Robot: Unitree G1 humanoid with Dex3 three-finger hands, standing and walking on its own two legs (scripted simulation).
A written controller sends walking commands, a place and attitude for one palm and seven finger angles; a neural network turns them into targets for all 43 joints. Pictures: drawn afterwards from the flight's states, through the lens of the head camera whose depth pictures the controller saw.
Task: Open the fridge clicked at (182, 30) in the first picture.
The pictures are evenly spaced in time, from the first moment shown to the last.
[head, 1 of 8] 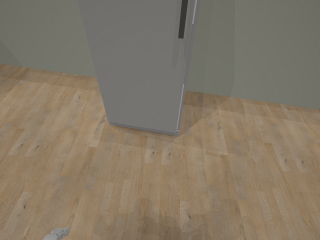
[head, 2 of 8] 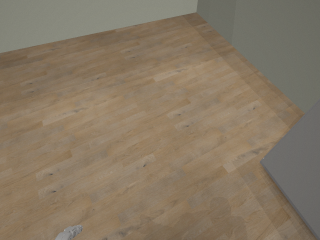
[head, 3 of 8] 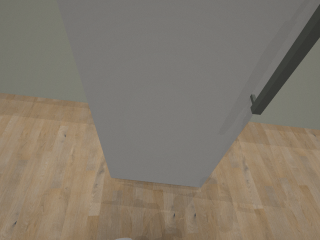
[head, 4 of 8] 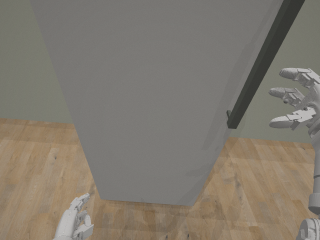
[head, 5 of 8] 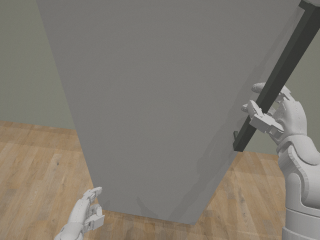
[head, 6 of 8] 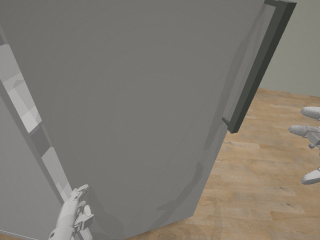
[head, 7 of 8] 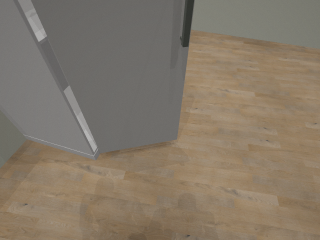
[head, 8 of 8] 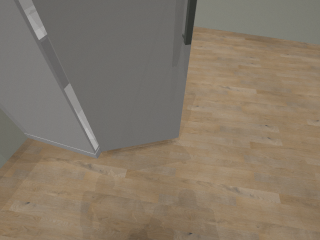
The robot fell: no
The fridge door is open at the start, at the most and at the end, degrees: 0 64 60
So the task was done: yes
